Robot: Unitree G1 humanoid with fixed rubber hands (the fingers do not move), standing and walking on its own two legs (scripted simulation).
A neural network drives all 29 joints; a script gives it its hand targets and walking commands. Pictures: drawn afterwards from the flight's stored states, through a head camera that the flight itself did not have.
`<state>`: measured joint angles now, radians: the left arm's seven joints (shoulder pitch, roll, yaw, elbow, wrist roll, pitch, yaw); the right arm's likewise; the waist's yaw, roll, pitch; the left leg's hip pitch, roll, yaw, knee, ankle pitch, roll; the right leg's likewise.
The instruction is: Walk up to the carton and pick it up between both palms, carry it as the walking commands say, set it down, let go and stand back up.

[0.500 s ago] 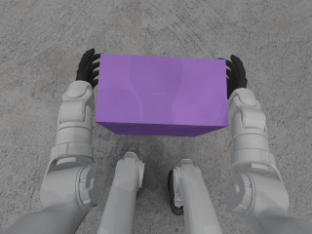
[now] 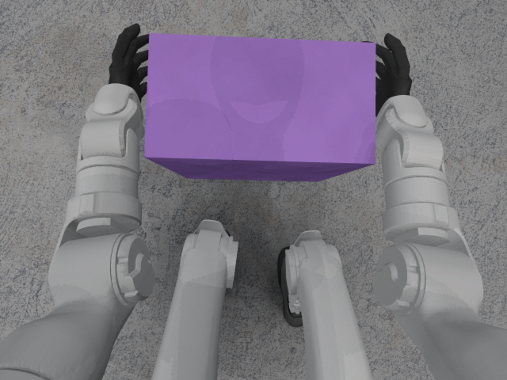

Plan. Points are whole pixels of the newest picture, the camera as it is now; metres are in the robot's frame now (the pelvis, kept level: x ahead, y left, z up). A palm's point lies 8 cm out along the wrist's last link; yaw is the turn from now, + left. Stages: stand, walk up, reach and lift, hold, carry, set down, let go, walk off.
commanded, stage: set down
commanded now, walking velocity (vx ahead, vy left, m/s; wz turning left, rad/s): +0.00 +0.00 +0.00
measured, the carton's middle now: (257, 128) +0.46 +0.04 -0.18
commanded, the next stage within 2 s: none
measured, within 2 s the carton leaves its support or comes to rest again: neither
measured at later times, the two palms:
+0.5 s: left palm (147, 90) +0.51 +0.23 -0.20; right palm (362, 100) +0.53 -0.14 -0.19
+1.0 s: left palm (159, 95) +0.52 +0.22 -0.25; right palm (353, 105) +0.54 -0.14 -0.25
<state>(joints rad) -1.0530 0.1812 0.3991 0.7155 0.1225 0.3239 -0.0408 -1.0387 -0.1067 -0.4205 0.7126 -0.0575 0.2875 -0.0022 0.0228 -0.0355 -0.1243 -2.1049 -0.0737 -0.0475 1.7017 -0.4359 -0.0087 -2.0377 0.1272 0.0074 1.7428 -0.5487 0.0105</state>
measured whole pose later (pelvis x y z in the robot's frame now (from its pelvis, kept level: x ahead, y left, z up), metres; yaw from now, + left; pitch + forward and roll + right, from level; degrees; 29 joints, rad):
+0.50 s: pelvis -0.01 +0.00 -0.07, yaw -1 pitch +48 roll -3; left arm -1.24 0.27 0.37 0.80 0.08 0.31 -0.02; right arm -1.22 -0.18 -0.37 0.79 -0.01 0.27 -0.04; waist 0.03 -0.04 0.03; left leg -2.29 -0.08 -0.04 1.92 -0.46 -0.01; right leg -2.22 0.14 -0.01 1.97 -0.58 0.02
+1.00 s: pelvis -0.01 +0.00 -0.11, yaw -1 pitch +43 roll -1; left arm -1.29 0.32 0.31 0.89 -0.02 0.24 0.01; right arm -1.30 -0.23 -0.27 0.87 0.08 0.23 -0.09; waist 0.04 -0.03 0.16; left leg -2.32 -0.05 -0.02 2.08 -0.51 -0.01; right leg -2.27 0.16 -0.01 2.13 -0.62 0.02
